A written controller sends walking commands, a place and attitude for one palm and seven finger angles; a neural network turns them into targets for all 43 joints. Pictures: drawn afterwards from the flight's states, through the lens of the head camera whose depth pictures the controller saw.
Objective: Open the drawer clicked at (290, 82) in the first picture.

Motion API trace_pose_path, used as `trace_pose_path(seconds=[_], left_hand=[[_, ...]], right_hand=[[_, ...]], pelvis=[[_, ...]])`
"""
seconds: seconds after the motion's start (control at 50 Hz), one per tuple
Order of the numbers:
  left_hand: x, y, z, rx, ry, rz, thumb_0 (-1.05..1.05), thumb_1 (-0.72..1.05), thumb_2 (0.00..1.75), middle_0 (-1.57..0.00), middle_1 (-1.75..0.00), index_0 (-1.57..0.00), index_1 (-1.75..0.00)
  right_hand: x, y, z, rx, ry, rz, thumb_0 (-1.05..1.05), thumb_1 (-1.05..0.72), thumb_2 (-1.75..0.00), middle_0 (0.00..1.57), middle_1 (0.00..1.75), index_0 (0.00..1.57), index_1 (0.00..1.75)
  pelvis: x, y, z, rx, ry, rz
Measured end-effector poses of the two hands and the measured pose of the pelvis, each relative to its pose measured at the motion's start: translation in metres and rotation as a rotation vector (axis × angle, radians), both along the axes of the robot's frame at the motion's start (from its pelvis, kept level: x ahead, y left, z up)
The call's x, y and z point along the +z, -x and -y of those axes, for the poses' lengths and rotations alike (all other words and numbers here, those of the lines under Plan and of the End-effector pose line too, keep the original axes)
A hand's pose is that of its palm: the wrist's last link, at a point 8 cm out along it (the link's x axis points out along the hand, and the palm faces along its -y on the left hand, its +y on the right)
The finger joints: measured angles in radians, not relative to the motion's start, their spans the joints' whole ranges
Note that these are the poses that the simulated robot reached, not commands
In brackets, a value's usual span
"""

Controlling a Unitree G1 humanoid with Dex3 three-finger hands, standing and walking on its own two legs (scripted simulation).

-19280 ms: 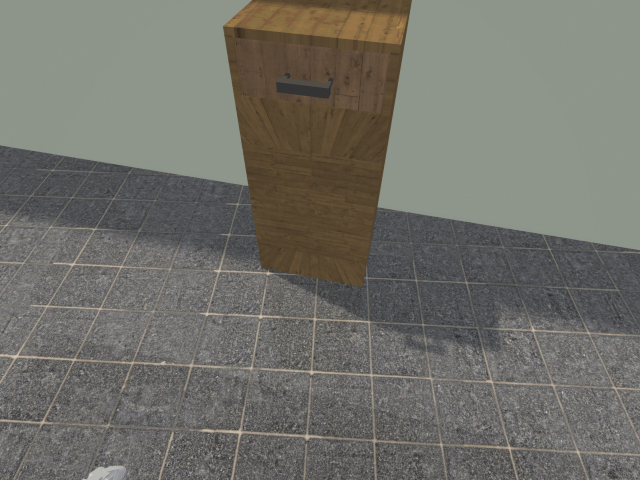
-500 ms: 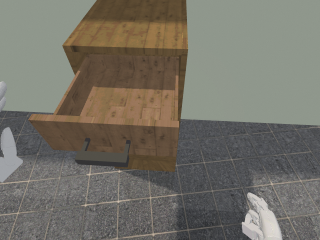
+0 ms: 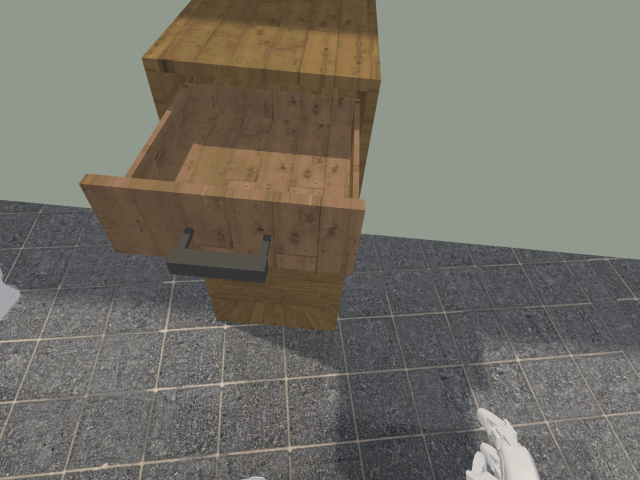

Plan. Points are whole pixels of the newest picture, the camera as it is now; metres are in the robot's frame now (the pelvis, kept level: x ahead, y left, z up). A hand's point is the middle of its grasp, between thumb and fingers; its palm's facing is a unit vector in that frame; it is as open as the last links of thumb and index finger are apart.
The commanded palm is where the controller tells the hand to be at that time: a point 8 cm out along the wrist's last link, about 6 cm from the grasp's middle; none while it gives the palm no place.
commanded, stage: step back with the hand held close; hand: left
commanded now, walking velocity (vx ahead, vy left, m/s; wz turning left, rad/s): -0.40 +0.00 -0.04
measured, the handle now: (222, 251) +0.39 +0.15 +0.06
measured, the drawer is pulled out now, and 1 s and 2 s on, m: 0.30 0.30 0.30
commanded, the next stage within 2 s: stop stepping back and stand still in 0.40 s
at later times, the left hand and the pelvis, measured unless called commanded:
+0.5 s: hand out of the picture +0.10 +0.22 +0.24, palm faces +0.44 -0.81 -0.39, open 7.4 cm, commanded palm +0.03 +0.26 +0.25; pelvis -0.11 -0.01 +0.01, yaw -3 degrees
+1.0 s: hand out of the picture +0.01 +0.20 +0.24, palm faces +0.44 -0.79 -0.43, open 7.4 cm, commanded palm -0.06 +0.25 +0.25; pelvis -0.20 -0.03 +0.01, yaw -1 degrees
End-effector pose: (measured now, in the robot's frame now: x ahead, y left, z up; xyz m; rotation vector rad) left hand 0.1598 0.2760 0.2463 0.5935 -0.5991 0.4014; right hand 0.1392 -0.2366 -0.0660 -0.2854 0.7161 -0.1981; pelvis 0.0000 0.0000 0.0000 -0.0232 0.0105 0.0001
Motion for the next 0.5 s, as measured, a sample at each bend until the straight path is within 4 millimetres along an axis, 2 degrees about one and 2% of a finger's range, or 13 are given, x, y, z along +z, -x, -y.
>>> trace_pose_path(seconds=[0.08,0.16,0.22,0.28,0.36,0.42,0.5], left_hand=[[0.003,0.012,0.007,-0.016,-0.023,0.021,0.01,0.89,0.90,-0.21,-0.31,-0.21,-0.30],[0.006,0.023,0.012,-0.058,-0.016,0.017,0.01,0.88,0.90,-0.21,-0.31,-0.21,-0.30],[0.007,0.033,0.005,-0.066,-0.020,0.003,0.01,0.88,0.89,-0.21,-0.31,-0.21,-0.30],[0.003,0.045,-0.005,-0.064,-0.047,-0.009,0.01,0.88,0.89,-0.21,-0.31,-0.21,-0.30],[0.001,0.066,-0.011,-0.042,-0.019,-0.047,0.01,0.88,0.89,-0.21,-0.31,-0.21,-0.30],[0.003,0.084,-0.004,-0.044,0.025,-0.055,0.01,0.88,0.90,-0.21,-0.31,-0.21,-0.30],[0.006,0.104,0.014,-0.071,0.039,-0.043,0.01,0.89,0.90,-0.21,-0.31,-0.21,-0.30]], right_hand=[[-0.004,0.008,0.002,0.015,-0.028,0.013,0.01,-0.90,-0.90,0.20,0.30,0.20,0.30],[-0.001,0.017,0.005,0.021,-0.044,-0.004,0.01,-0.90,-0.90,0.20,0.30,0.20,0.30],[0.007,0.024,0.004,0.023,-0.026,-0.017,0.01,-0.90,-0.90,0.20,0.30,0.20,0.30],[0.009,0.028,0.003,0.032,0.004,0.008,0.01,-0.90,-0.90,0.20,0.30,0.20,0.30],[0.016,0.041,-0.006,0.046,-0.014,0.031,0.01,-0.90,-0.90,0.20,0.30,0.20,0.30],[0.019,0.054,-0.012,0.073,-0.045,0.048,0.01,-0.90,-0.90,0.20,0.30,0.20,0.30],[0.017,0.072,-0.014,0.109,-0.082,0.074,0.01,-0.90,-0.90,0.20,0.30,0.20,0.30]], pelvis=[[-0.003,0.009,0.007,-0.012,-0.005,0.000],[0.002,0.023,0.005,-0.005,-0.012,0.004],[0.006,0.033,0.000,-0.002,-0.026,0.000],[0.001,0.048,-0.006,0.014,-0.006,-0.011],[0.007,0.067,-0.004,-0.006,0.008,-0.005],[0.012,0.082,0.000,-0.028,0.022,-0.004],[0.010,0.109,0.011,-0.046,0.019,-0.014]])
